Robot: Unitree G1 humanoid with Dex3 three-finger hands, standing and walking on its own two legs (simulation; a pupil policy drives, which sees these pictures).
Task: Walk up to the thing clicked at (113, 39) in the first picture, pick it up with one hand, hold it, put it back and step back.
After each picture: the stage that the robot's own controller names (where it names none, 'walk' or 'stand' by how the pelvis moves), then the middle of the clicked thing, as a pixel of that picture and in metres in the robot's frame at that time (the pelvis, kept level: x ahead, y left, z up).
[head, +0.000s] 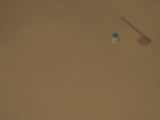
stand; (114, 38) +1.41 -0.36 -0.72
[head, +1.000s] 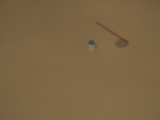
walk; (91, 45) +1.30 +0.03 -0.69
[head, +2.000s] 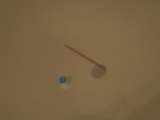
walk; (63, 82) +0.77 +0.29 -0.72
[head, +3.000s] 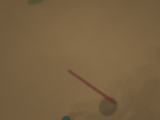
walk; out of the picture +0.43 +0.23 -0.71
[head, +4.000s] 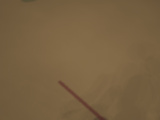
stand; out of the picture +0.27 +0.22 -0.70
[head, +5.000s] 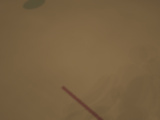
stand; out of the picture +0.27 +0.21 -0.72
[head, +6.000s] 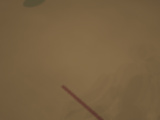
stand; out of the picture +0.26 +0.20 -0.73
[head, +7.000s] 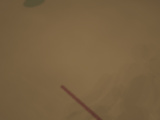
stand; out of the picture +0.26 +0.22 -0.73
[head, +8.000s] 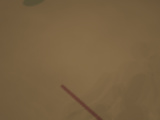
stand; out of the picture +0.26 +0.22 -0.73
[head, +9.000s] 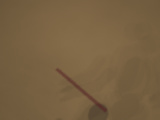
go down; out of the picture +0.27 +0.22 -0.70
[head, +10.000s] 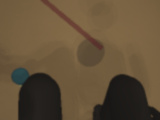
go down; (22, 78) +0.34 +0.25 -0.29
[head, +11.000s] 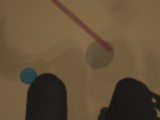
close in; (30, 77) +0.33 +0.25 -0.29
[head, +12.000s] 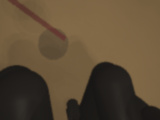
close in; out of the picture +0.32 +0.28 -0.21
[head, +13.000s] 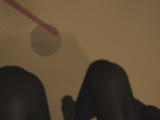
close; out of the picture +0.33 +0.28 -0.21
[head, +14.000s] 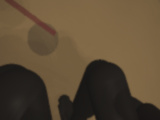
lift; out of the picture +0.32 +0.28 -0.21
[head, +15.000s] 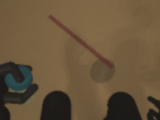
lift; (22, 85) +0.30 +0.21 -0.02
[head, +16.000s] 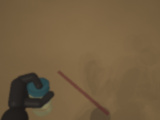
lift; (40, 97) +0.29 +0.17 +0.00
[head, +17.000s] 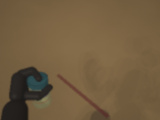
hold; (40, 90) +0.32 +0.17 +0.00
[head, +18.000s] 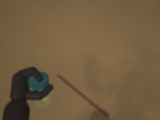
hold; (40, 90) +0.32 +0.17 +0.00
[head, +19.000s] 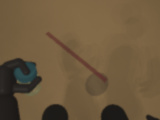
crouch; (28, 79) +0.35 +0.20 -0.07
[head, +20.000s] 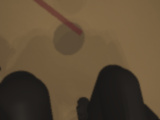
lower; out of the picture +0.34 +0.27 -0.19
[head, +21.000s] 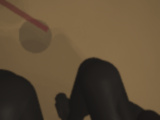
lower; out of the picture +0.36 +0.29 -0.21
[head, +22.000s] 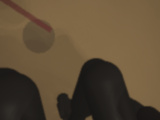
lower; out of the picture +0.36 +0.29 -0.21
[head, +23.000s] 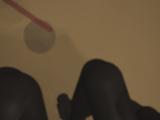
lower; out of the picture +0.35 +0.29 -0.21
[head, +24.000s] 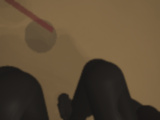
lower; out of the picture +0.34 +0.29 -0.21
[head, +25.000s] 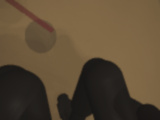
withdraw; out of the picture +0.33 +0.27 -0.22
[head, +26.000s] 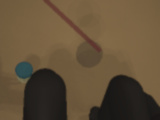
stand; (24, 72) +0.35 +0.24 -0.27
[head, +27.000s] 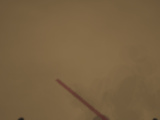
stand; out of the picture +0.28 +0.19 -0.64
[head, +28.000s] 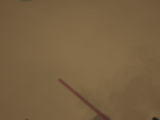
stand; out of the picture +0.30 +0.21 -0.66
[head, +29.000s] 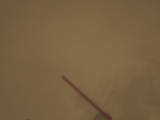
stand; out of the picture +0.31 +0.20 -0.68
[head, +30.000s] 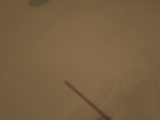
stand; out of the picture +0.33 +0.20 -0.72
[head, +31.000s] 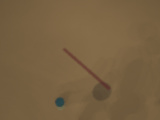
walk; (60, 103) +0.41 +0.18 -0.70
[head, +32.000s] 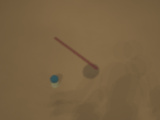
walk; (54, 81) +0.65 +0.20 -0.71
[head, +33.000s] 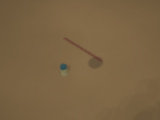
stand; (63, 69) +0.93 +0.24 -0.71
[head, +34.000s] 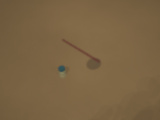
stand; (62, 71) +0.93 +0.23 -0.72
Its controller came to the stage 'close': yes
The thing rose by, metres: 0.71
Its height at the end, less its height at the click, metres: +0.00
